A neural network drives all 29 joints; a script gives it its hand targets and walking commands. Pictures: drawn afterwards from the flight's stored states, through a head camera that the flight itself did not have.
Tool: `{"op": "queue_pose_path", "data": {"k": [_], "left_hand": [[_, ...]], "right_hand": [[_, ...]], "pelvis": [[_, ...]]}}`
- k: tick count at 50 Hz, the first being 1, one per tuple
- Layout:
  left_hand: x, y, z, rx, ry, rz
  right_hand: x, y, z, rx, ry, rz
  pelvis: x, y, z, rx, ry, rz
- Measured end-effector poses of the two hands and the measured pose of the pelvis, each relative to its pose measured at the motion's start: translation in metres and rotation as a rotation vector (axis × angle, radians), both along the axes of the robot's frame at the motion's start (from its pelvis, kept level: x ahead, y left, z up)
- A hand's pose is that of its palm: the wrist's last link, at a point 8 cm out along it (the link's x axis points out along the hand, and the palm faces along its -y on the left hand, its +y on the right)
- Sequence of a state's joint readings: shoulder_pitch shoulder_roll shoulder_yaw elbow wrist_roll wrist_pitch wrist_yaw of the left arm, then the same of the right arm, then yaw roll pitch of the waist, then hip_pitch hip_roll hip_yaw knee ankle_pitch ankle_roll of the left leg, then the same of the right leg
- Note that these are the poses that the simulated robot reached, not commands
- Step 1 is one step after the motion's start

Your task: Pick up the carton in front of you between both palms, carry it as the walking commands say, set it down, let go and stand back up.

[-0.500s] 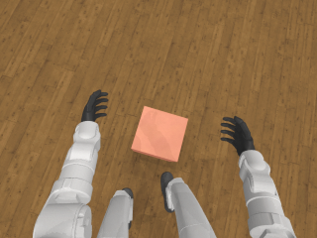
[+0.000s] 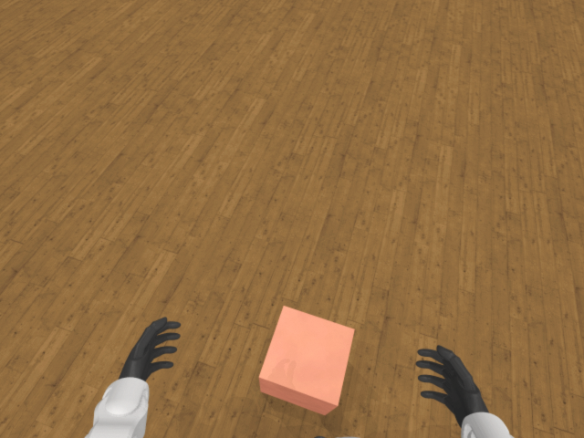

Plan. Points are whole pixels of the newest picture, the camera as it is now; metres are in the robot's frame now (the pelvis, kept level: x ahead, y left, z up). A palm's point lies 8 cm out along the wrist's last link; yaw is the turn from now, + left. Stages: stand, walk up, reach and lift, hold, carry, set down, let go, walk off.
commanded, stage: let go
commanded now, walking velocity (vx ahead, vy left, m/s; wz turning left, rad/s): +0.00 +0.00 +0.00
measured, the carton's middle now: (304, 362) +0.34 -0.07 -0.65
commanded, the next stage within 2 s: stand in 0.52 s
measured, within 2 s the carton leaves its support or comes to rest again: neither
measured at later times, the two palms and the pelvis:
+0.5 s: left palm (114, 417) +0.15 +0.23 -0.07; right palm (472, 399) +0.17 -0.24 -0.05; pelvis -0.01 +0.00 +0.00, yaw +1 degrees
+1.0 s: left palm out of the picture +0.11 +0.28 -0.08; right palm (503, 424) +0.14 -0.30 -0.10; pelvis +0.01 -0.02 +0.00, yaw +2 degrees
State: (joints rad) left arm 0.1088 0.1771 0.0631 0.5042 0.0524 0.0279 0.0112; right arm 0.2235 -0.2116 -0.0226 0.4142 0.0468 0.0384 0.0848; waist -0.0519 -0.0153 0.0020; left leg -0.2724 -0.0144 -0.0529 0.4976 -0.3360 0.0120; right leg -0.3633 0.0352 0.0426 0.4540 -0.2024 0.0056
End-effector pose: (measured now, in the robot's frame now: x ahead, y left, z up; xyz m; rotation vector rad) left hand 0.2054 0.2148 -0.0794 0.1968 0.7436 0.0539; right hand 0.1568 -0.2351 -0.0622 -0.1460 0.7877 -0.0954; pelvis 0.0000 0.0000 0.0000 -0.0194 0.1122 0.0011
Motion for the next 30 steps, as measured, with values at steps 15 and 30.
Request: {"op": "queue_pose_path", "data": {"k": [15,30], "left_hand": [[-0.055,0.031,0.016,0.001,0.034,0.056],[-0.063,0.022,0.008,0.06,0.064,0.057]], "right_hand": [[0.015,0.012,0.003,-0.036,-0.013,0.032],[0.003,-0.018,-0.002,-0.118,0.014,0.026]], "pelvis": [[-0.001,0.008,0.002,0.002,-0.154,0.011],[-0.01,-0.009,-0.002,0.011,-0.163,0.011]]}}
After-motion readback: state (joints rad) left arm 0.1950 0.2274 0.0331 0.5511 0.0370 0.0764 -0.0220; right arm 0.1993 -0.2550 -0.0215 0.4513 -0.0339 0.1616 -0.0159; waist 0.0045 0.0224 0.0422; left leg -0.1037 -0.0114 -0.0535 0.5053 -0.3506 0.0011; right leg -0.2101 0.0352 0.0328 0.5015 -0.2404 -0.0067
